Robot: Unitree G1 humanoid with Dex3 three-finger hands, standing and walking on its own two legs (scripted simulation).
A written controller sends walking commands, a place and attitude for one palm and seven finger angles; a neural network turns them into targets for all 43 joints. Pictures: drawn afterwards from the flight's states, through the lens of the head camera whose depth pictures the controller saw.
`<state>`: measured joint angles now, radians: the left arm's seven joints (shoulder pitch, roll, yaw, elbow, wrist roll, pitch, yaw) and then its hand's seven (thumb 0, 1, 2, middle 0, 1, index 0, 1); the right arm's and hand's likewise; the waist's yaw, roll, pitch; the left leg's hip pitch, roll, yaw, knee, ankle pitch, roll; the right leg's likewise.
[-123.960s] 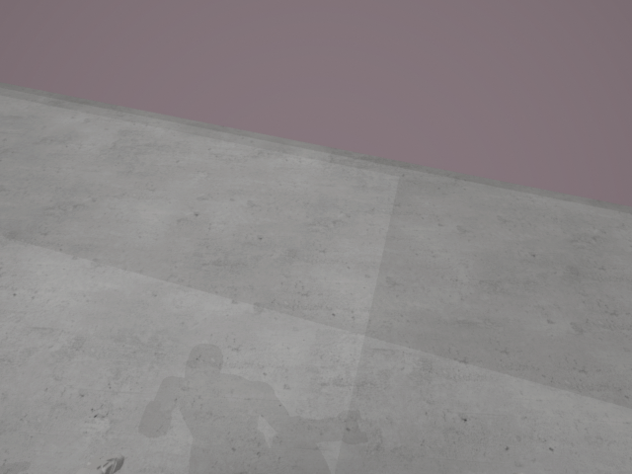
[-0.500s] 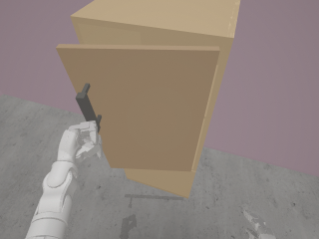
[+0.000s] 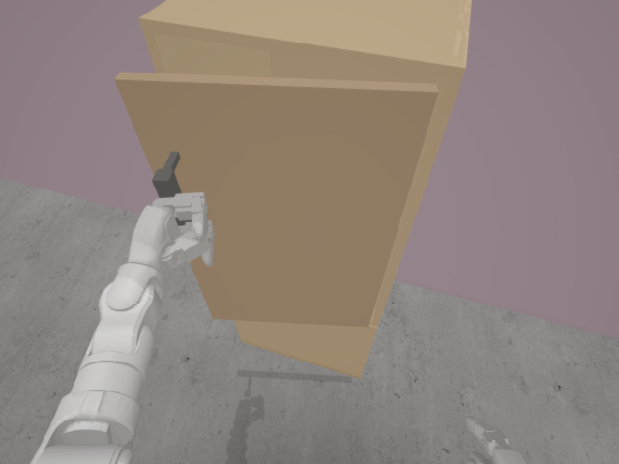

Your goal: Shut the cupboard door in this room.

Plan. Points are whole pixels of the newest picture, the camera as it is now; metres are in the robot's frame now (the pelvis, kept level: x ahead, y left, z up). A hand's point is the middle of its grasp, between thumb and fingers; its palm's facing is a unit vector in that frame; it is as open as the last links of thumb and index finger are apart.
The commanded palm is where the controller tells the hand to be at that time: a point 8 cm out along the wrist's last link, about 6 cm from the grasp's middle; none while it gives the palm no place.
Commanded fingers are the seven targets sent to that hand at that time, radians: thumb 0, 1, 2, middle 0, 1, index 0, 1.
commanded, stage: push the door shut along its arc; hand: left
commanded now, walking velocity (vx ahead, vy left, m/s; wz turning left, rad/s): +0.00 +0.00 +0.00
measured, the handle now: (181, 202) +0.45 +0.20 +0.09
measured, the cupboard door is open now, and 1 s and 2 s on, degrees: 14 0 0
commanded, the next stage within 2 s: pull the fist back off the door in 1.12 s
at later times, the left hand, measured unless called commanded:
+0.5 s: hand (223, 212) +0.43 +0.13 +0.09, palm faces -0.25 -0.97 -0.03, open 3.1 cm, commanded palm +0.43 +0.17 +0.09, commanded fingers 0.00 0.90 0.90 -1.30 -1.50 -1.30 -1.50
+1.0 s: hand (253, 185) +0.49 +0.10 +0.09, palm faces -0.35 -0.94 -0.03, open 2.8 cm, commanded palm +0.50 +0.13 +0.09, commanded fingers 0.00 0.90 0.90 -1.30 -1.50 -1.30 -1.50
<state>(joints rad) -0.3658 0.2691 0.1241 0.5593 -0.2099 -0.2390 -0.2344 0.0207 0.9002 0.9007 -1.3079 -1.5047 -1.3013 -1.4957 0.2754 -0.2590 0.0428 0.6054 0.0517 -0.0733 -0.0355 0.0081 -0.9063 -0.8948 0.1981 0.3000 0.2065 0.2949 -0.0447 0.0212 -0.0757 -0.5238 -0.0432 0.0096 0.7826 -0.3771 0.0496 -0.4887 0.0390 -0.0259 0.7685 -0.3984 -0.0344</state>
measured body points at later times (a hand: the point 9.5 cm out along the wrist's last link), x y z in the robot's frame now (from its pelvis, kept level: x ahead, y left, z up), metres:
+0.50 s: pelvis -0.01 +0.01 -0.01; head +0.04 +0.01 +0.44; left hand +0.43 +0.18 +0.09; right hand +0.06 -0.25 -0.12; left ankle +0.01 +0.09 -0.71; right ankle -0.01 -0.10 -0.71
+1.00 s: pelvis -0.01 +0.00 -0.02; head +0.09 +0.00 +0.42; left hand +0.50 +0.15 +0.09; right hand -0.01 -0.27 -0.14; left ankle +0.01 +0.09 -0.71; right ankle -0.01 -0.10 -0.71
